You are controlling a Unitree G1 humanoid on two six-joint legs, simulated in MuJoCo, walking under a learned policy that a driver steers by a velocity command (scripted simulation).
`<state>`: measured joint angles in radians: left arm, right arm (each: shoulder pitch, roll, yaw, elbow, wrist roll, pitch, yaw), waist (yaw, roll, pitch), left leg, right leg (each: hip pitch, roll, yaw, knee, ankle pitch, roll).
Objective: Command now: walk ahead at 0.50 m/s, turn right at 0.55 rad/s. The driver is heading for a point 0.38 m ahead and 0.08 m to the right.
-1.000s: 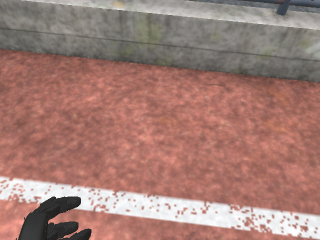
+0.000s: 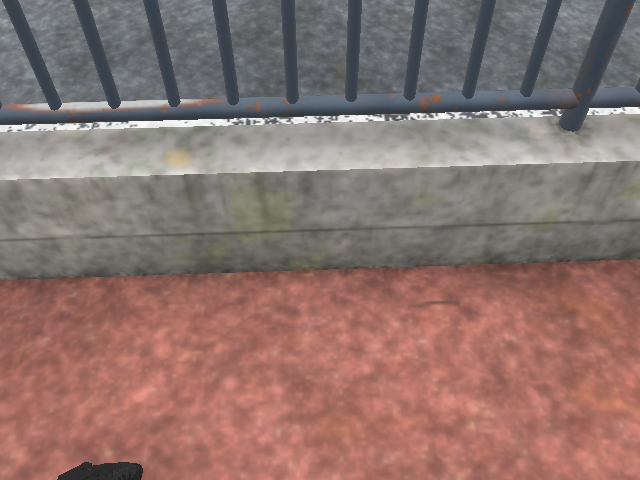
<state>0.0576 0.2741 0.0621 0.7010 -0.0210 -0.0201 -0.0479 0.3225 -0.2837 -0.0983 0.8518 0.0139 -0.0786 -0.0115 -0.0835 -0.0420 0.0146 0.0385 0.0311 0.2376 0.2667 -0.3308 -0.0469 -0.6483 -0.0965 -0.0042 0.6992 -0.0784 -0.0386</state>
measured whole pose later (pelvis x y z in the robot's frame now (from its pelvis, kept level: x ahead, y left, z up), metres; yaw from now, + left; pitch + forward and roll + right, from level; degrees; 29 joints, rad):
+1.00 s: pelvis +0.35 -0.07 +0.00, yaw -16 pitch -1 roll +0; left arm 0.25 0.24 0.04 0.83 0.01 0.01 0.02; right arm 0.13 -0.23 0.00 0.86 -0.02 -0.03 0.00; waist -0.01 0.01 0.02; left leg -0.32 -0.01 0.01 0.52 -0.18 0.01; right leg -0.22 -0.01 0.05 0.56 -0.33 0.02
